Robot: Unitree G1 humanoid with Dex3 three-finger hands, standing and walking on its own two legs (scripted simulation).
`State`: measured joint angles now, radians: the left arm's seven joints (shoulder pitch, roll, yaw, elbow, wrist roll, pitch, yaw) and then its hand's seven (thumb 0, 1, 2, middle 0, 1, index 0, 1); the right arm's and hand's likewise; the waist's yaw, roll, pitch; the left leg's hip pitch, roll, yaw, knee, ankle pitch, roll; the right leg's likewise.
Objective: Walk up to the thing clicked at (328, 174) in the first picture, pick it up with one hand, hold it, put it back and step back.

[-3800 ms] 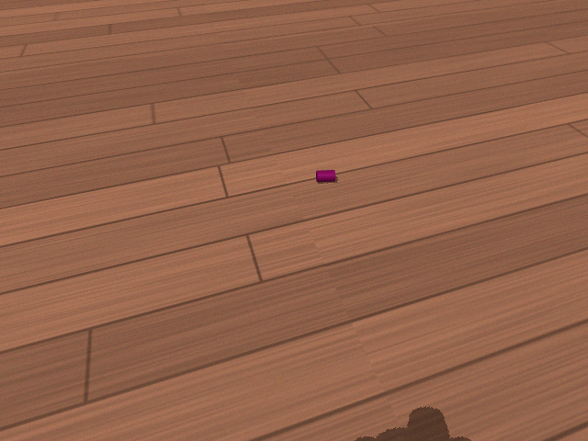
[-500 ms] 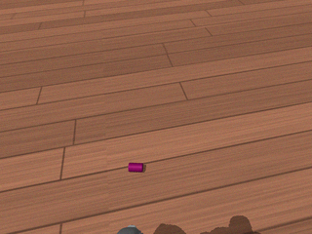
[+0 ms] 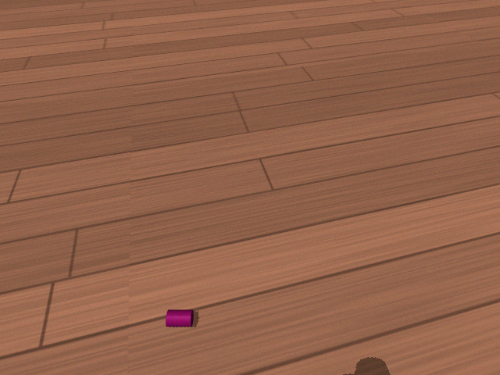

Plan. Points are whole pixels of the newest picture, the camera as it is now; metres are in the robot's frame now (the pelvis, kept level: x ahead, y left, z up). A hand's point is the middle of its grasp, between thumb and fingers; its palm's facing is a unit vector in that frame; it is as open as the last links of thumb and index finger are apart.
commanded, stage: walk up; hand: left
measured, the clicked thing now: (179, 318) +0.50 +0.28 -0.72
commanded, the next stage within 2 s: stand in 1.64 s
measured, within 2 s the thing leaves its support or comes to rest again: neither
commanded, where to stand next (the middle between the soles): +0.17 +0.04 m, yaw +3 degrees
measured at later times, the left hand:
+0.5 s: hand out of the picture +0.11 +0.28 -0.15, palm faces +0.03 -0.91 -0.42, open 7.4 cm
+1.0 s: hand out of the picture +0.11 +0.28 -0.13, palm faces +0.01 -0.92 -0.38, open 7.4 cm
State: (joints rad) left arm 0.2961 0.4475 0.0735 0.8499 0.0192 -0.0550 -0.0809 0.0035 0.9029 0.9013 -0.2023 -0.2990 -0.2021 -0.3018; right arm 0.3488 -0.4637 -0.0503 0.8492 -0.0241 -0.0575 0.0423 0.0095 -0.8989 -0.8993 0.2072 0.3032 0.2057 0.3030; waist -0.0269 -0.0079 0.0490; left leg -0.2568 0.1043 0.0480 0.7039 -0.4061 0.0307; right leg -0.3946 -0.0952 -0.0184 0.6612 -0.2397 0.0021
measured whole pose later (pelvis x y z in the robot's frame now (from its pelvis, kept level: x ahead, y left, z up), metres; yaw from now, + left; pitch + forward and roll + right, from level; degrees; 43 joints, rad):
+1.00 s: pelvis +0.06 +0.01 +0.02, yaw +2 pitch -3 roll -1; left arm 0.13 0.38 -0.02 1.12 0.01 -0.04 0.00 0.00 0.90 0.90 -0.20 -0.30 -0.20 -0.30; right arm 0.06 -0.36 -0.01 1.10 -0.01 0.02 0.04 0.01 -0.90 -0.90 0.20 0.30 0.20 0.30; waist 0.01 0.02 0.06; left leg -0.24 0.02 0.05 0.50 -0.22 0.01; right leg -0.19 -0.05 -0.02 0.47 -0.23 0.04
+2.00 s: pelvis +0.08 +0.01 +0.03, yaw +2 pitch -2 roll +0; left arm 0.09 0.34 0.00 1.15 0.02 -0.01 -0.01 0.00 0.90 0.90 -0.20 -0.30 -0.20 -0.30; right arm 0.06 -0.34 -0.01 1.15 -0.01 -0.01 0.02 0.01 -0.90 -0.90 0.20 0.30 0.20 0.30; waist -0.01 -0.01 0.05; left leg -0.13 0.01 0.06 0.33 -0.16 0.01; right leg -0.09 -0.05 -0.02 0.30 -0.18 0.04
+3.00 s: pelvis +0.09 +0.00 +0.03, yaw +2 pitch -2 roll +0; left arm 0.10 0.35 0.00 1.14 0.02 -0.01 -0.01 0.00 0.90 0.90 -0.20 -0.30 -0.20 -0.30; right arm 0.09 -0.35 0.00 1.14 -0.01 -0.01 0.01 0.01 -0.90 -0.90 0.20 0.30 0.20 0.30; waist 0.00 0.00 0.04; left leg -0.12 0.02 0.05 0.32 -0.17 -0.01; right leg -0.07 -0.04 -0.03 0.29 -0.19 0.03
